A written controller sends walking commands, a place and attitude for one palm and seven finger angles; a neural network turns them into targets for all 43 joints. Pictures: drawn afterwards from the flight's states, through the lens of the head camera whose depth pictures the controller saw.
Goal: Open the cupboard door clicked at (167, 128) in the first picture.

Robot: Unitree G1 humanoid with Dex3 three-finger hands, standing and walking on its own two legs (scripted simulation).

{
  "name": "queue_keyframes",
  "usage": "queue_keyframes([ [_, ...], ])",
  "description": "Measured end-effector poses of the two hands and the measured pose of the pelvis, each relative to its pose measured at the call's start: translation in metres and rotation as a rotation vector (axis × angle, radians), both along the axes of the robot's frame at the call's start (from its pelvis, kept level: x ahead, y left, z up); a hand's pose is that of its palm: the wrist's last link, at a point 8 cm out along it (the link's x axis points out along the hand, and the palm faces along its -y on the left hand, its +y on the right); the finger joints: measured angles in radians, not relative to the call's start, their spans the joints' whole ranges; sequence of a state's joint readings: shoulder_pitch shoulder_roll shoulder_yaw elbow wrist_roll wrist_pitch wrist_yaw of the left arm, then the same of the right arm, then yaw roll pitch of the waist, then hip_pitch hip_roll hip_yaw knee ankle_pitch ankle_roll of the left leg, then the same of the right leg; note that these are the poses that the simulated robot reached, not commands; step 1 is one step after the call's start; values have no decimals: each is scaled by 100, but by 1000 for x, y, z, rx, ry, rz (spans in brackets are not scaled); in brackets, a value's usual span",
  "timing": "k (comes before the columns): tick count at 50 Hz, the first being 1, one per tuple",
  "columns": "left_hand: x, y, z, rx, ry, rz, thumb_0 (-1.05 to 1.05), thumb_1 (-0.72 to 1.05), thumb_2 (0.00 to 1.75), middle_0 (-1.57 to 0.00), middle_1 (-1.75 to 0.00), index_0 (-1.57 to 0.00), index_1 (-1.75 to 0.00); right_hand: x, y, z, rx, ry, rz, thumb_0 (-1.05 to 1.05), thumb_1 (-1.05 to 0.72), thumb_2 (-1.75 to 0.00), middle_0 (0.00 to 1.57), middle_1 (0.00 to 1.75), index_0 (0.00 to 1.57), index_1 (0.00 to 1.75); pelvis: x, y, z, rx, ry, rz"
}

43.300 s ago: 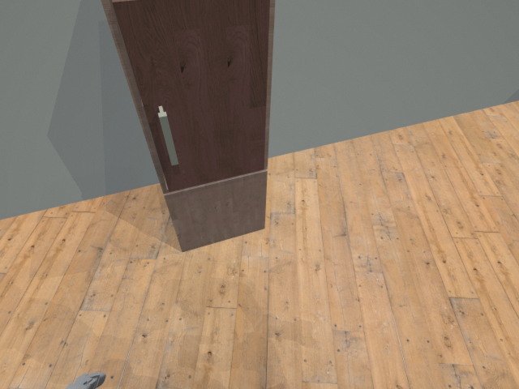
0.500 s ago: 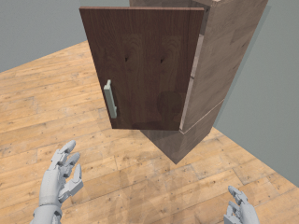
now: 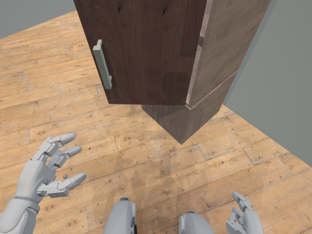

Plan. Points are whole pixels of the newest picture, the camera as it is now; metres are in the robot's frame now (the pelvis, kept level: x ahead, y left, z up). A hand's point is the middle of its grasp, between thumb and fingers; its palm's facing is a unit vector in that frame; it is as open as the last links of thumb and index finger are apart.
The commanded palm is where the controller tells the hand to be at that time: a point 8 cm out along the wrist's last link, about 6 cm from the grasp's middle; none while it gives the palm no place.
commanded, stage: raise the hand with hooked fingers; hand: left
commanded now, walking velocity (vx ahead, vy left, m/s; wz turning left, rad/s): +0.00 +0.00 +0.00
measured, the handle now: (104, 65) +0.63 +0.21 +0.02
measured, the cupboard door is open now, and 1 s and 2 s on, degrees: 46 46 46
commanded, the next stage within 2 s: move the hooked fingers beside the handle in 1.34 s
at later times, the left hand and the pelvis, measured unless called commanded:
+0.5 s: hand (29, 166) +0.26 +0.30 +0.05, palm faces +0.05 -1.00 -0.06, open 13.4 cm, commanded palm +0.24 +0.35 +0.04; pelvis +0.00 +0.05 +0.01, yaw -1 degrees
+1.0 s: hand (29, 153) +0.29 +0.32 +0.04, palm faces -0.01 -1.00 -0.05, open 14.0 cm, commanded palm +0.27 +0.36 +0.04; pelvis +0.00 +0.05 +0.00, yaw -1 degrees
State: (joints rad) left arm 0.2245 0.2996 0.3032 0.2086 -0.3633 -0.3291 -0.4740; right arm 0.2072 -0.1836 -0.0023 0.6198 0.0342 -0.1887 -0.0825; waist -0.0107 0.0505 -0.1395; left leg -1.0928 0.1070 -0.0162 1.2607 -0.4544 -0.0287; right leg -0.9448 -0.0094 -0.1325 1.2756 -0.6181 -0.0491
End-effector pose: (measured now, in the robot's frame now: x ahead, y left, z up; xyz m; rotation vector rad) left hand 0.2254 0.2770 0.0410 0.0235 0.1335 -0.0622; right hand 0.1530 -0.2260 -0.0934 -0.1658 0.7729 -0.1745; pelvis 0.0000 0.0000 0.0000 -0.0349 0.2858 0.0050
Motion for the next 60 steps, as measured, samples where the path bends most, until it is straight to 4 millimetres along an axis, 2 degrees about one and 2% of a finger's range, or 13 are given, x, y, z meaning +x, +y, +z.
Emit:
queue_keyframes([
  [4, -5, 19, 8, 18, -23, 113, 1, 13, 57, -26, -80, -26, -80, -25, -7, 6, -30, 51, -45, 1, -90, -90, 20, 30, 20, 30, 2, 9, 7, 4, 10, -16],
  [9, -9, 37, 9, 59, -121, 138, 0, 1, 52, -27, -88, -26, -87, -33, -14, 9, -98, 80, -32, 1, -90, -90, 20, 30, 20, 30, 1, 22, 4, -8, 25, -12],
  [16, 2, 44, -14, 11, -86, 29, 0, -16, 45, -28, -98, -27, -98, -13, -3, 21, -154, 20, -3, 1, -91, -90, 20, 30, 20, 30, -2, 39, -2, -29, 34, -8],
  [24, 9, 76, 9, 32, -154, 102, -1, -34, 37, -29, -110, -29, -110, 19, 34, 41, -126, -65, 83, 1, -91, -90, 20, 30, 20, 30, 1, 52, 5, -47, 28, 1],
  [28, 11, 88, 5, 37, -108, 100, -1, -41, 34, -30, -115, -29, -114, 28, 49, 42, -109, -78, 126, 1, -90, -90, 20, 30, 20, 30, 1, 56, 6, -53, 29, 8],
  [32, 16, 93, -3, 33, -67, 77, -1, -46, 32, -30, -117, -29, -117, 29, 54, 40, -110, -72, 144, 1, -90, -90, 20, 30, 21, 30, 1, 59, 5, -55, 33, 10],
  [37, 26, 99, 0, 39, -106, 80, -1, -48, 31, -30, -119, -30, -119, 20, 49, 35, -126, -31, 138, 1, -90, -90, 21, 30, 21, 30, 1, 58, 4, -57, 41, 7],
  [45, 44, 108, 6, 46, -105, 70, -1, -49, 30, -30, -120, -30, -119, -1, 30, 27, -136, 42, 92, 1, -90, -90, 20, 30, 21, 30, 3, 53, 3, -54, 52, 4],
  [52, 46, 93, 3, 26, -83, 49, -1, -49, 30, -30, -120, -30, -120, -11, 13, 26, -138, 57, 59, 1, -90, -90, 20, 30, 20, 30, 5, 46, 3, -44, 61, -5],
  [60, 45, 80, 2, 44, -110, 78, -1, -49, 30, -30, -120, -30, -120, -7, 2, 20, -131, 57, 57, 1, -90, -90, 20, 30, 20, 30, 6, 35, -1, -34, 64, -5],
])
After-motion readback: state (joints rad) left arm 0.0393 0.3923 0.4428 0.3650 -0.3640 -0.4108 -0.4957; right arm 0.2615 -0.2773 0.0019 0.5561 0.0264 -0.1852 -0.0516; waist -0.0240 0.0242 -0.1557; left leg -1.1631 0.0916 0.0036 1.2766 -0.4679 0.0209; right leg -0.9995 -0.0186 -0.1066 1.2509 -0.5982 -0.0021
